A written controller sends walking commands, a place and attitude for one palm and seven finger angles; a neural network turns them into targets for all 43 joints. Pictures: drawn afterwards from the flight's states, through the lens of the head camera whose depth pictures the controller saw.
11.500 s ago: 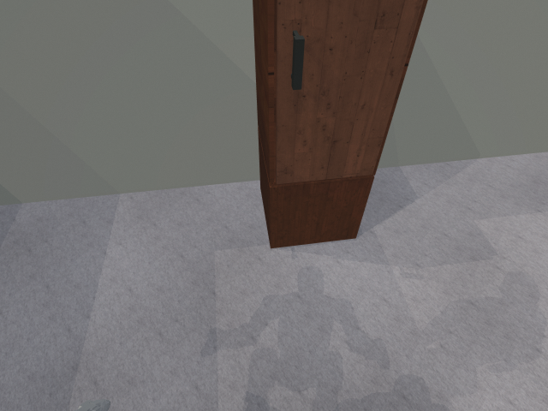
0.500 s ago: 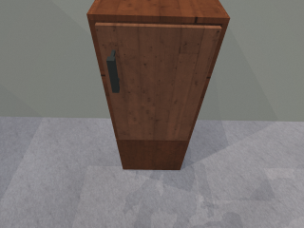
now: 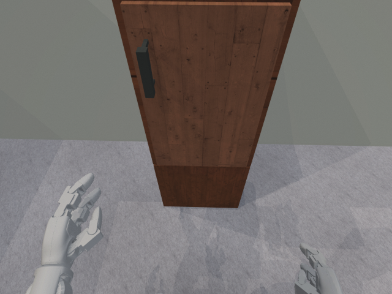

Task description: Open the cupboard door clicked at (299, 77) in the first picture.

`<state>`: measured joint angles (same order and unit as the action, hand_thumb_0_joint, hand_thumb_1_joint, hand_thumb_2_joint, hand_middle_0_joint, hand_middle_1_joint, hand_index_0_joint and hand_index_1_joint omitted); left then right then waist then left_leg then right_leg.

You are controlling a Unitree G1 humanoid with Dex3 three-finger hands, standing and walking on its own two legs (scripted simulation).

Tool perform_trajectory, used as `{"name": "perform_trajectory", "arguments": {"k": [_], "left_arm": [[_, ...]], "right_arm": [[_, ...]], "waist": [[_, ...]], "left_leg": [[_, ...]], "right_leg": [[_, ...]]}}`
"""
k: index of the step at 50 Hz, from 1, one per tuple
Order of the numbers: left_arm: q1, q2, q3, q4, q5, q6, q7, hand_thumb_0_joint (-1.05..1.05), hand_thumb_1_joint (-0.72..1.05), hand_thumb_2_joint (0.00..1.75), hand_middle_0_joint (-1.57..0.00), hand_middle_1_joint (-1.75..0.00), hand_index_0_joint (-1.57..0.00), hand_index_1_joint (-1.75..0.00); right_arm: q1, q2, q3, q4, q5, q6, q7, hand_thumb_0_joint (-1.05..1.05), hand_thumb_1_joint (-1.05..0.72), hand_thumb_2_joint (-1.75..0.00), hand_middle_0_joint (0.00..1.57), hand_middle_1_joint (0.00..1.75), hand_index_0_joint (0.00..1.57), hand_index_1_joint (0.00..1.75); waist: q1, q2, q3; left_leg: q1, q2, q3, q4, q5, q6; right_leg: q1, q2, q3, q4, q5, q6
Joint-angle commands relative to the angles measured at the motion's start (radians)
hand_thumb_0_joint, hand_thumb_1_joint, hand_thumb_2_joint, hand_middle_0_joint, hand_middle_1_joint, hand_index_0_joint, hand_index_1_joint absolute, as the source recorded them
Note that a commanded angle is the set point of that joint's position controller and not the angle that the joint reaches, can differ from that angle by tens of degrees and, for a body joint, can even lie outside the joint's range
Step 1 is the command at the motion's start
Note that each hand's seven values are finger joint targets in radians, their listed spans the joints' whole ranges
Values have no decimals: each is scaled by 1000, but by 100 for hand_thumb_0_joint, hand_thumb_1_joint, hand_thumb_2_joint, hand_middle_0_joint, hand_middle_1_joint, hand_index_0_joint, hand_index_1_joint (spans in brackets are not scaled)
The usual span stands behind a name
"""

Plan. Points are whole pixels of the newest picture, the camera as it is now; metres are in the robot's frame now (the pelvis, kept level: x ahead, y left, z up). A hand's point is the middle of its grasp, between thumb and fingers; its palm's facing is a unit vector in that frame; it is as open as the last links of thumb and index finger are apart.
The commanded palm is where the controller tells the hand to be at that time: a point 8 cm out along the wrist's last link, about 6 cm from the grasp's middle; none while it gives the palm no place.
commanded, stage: raise the hand with hooked fingers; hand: left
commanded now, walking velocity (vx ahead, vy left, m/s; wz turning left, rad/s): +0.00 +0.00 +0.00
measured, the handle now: (147, 69) +0.59 +0.14 +0.14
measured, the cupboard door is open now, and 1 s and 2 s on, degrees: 0 0 0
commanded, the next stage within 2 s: move the hooked fingers beside the handle in 1.84 s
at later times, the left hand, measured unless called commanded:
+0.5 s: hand (70, 228) +0.23 +0.24 +0.05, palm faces +0.01 -1.00 -0.04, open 10.6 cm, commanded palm +0.20 +0.29 +0.06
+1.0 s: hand (32, 196) +0.26 +0.29 +0.12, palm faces +0.04 -1.00 -0.05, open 13.4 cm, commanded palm +0.23 +0.34 +0.13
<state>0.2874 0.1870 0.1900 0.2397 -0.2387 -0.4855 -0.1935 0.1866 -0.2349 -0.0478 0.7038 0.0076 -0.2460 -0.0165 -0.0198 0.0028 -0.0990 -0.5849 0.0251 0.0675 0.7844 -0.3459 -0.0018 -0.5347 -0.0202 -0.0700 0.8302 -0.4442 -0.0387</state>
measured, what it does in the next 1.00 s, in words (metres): stands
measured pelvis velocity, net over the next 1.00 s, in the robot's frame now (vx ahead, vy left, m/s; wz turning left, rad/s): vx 0.00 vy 0.03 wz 0.02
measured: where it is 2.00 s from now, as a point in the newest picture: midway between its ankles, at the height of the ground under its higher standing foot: outside the picture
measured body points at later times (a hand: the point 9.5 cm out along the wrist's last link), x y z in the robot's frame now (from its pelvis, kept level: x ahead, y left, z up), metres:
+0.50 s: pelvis -0.01 +0.01 -0.01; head +0.03 +0.01 +0.44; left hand +0.22 +0.29 +0.06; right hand +0.14 -0.23 -0.10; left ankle +0.02 +0.12 -0.70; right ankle -0.02 -0.09 -0.70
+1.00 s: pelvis +0.00 +0.03 +0.01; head +0.00 +0.04 +0.46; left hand +0.25 +0.34 +0.12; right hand +0.18 -0.19 -0.05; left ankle +0.02 +0.12 -0.70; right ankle -0.02 -0.09 -0.70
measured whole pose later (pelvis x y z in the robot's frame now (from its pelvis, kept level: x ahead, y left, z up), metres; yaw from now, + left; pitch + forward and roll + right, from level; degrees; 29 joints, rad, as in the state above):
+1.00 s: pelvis +0.00 +0.03 +0.01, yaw +1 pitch +3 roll -2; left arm 0.06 0.38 0.35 0.17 -0.34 -0.13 -0.40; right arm 0.23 -0.25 0.06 0.59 0.06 -0.25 -0.09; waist 0.03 0.03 -0.05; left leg -0.45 0.02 0.04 0.72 -0.32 0.04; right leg -0.34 -0.01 -0.09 0.66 -0.36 0.00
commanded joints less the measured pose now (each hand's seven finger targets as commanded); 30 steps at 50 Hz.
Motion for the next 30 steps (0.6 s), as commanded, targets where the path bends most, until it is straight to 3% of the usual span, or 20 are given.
{"name": "perform_trajectory", "arguments": {"k": [1,2,5,7,10,12,14,17,18,20,24,28,30], "left_arm": [[134,199,157,-50,-91,-144,-239,0,57,76,-22,-51,-22,-51],[80,227,181,-101,-116,-107,-251,0,55,75,-22,-53,-22,-53],[-117,254,192,-274,-159,-38,-219,0,48,72,-23,-57,-23,-57],[-176,256,175,-370,-134,-36,-182,0,43,70,-23,-60,-23,-60],[-262,254,112,-434,-98,-38,-167,0,36,67,-24,-64,-24,-64],[-213,250,100,-388,-87,-12,-179,0,32,65,-24,-68,-24,-68],[-195,260,111,-333,-92,37,-195,0,27,63,-25,-70,-25,-70],[-112,313,203,-260,-121,112,-218,0,20,60,-25,-75,-25,-75],[-94,306,206,-273,-131,128,-218,0,18,59,-25,-76,-25,-76],[-78,316,238,-250,-148,153,-211,0,13,57,-25,-80,-25,-80],[-102,294,225,-293,-151,134,-186,0,4,53,-26,-86,-26,-86],[-141,306,215,-322,-142,117,-186,0,-6,49,-27,-92,-27,-92],[-162,322,221,-314,-143,127,-190,0,-10,47,-27,-94,-27,-94]], "right_arm": [[-83,-163,-50,-258,23,-50,3,0,-90,-90,20,30,20,30],[-89,-159,-46,-291,32,-45,-9,0,-90,-90,20,30,20,30],[-53,-146,-26,-326,39,-36,-42,0,-90,-90,20,30,20,30],[-15,-136,-18,-308,34,-36,-58,0,-90,-90,20,30,20,30],[15,-143,-1,-275,25,-49,-77,0,-90,-90,20,30,20,30],[19,-145,4,-253,29,-57,-82,0,-90,-90,20,30,20,30],[16,-149,10,-244,32,-62,-86,0,-90,-90,20,30,20,30],[6,-149,12,-250,35,-58,-85,0,-90,-90,20,30,20,30],[-2,-145,15,-257,36,-57,-82,0,-90,-90,20,30,20,30],[-11,-141,18,-260,34,-55,-77,0,-90,-90,20,30,20,30],[2,-144,16,-258,33,-65,-68,0,-90,-90,20,30,20,30],[21,-157,16,-252,34,-79,-66,0,-90,-90,20,30,20,30],[22,-165,19,-251,35,-81,-67,0,-90,-90,20,30,20,30]], "waist": [[88,-66,-182],[85,-56,-208],[39,-55,-198],[15,21,-196],[-27,38,-181],[-25,83,-152],[-17,73,-146],[33,32,-188],[43,54,-204],[61,34,-188],[42,13,-168],[33,35,-182],[35,39,-156]], "left_leg": [[-128,-59,-23,146,94,5],[-141,-61,-15,153,50,11],[-137,-44,-37,177,-23,25],[-75,-24,-50,165,2,34],[-27,-8,-77,156,53,44],[-2,-6,-88,127,66,43],[8,-9,-94,96,69,42],[17,-15,-93,55,121,36],[35,-17,-91,40,141,35],[48,-18,-94,18,168,31],[91,-16,-88,-23,164,32],[144,-15,-90,-51,166,34],[157,-15,-96,-66,163,32]], "right_leg": [[-41,-16,145,3,166,24],[-32,-22,178,-31,77,34],[-68,-19,225,-99,-103,55],[-85,-9,204,-108,-77,45],[-106,18,159,-79,30,35],[-111,26,124,-77,78,28],[-88,27,108,-95,90,31],[11,19,103,-115,153,35],[32,18,93,-116,182,35],[60,25,80,-121,222,34],[40,34,46,-136,222,39],[45,41,30,-143,221,32],[50,47,25,-151,216,26]]}}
